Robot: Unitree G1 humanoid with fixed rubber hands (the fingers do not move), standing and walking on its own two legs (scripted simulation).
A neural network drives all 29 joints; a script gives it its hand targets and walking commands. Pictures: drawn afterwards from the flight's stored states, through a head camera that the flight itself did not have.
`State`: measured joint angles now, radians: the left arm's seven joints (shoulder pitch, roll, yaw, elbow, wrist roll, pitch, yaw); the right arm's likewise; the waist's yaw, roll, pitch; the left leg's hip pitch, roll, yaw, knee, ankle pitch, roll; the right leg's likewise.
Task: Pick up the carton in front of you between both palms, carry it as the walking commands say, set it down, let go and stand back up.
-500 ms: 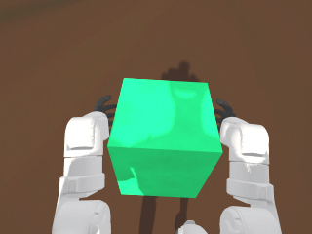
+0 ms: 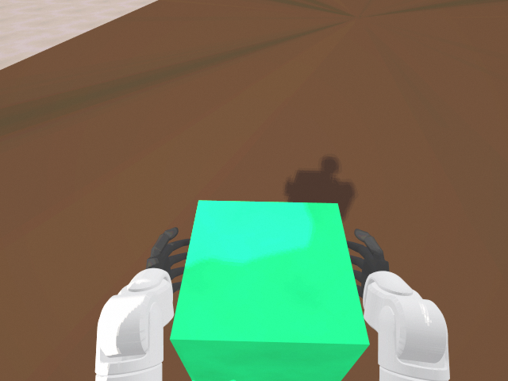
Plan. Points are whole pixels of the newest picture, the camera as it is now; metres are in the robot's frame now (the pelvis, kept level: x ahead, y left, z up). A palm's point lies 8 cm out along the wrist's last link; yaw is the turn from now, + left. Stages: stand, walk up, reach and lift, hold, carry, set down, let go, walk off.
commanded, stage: carry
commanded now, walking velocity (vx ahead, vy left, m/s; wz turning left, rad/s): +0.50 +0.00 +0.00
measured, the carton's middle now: (265, 302) +0.27 +0.00 +0.03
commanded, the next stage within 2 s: none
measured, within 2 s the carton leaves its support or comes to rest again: neither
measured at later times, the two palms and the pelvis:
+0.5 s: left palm (194, 159) +0.55 +0.15 +0.09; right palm (336, 161) +0.54 -0.14 +0.10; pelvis +0.29 +0.01 +0.00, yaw -2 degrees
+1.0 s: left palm (218, 96) +0.86 +0.14 +0.09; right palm (323, 97) +0.86 -0.16 +0.09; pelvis +0.60 -0.01 -0.01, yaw +0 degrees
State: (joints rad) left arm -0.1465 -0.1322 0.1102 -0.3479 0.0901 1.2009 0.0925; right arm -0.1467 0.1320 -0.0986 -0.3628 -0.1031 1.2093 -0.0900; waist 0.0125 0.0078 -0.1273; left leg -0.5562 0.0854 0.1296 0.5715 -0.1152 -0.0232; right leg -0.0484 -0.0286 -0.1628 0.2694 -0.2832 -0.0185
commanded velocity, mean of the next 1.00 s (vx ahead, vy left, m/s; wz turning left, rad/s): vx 0.50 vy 0.00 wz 0.00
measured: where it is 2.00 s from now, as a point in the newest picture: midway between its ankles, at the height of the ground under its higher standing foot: (266, 226)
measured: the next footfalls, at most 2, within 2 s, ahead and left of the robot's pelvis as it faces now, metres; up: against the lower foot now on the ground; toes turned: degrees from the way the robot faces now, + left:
left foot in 0.08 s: +0.23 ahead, +0.12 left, +0.00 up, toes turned +11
right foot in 0.58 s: +0.52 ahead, -0.12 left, +0.00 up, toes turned -14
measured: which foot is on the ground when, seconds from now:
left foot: up 0.00-0.06, down 0.08-0.58, up 0.60-1.00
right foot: down 0.00-0.12, up 0.14-0.56, down 0.58-1.00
